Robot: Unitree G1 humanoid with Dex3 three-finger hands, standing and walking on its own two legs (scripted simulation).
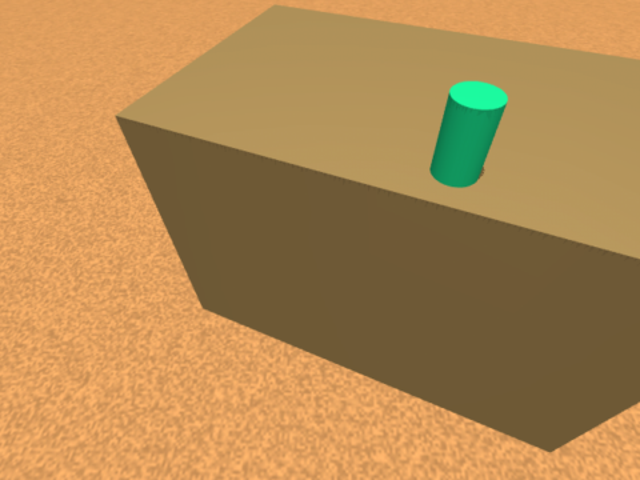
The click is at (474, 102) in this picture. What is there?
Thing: squat round
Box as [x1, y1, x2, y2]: [430, 81, 507, 187]
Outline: 483,82 460,82 452,86 450,89 430,167 432,175 438,181 444,184 459,187 467,186 472,184 477,179 507,100 506,94 502,90 493,85
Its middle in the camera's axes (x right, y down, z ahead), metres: +0.24 -0.17 +0.65
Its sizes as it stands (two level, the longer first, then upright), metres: 0.086 0.086 0.150
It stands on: a support 0.80 m high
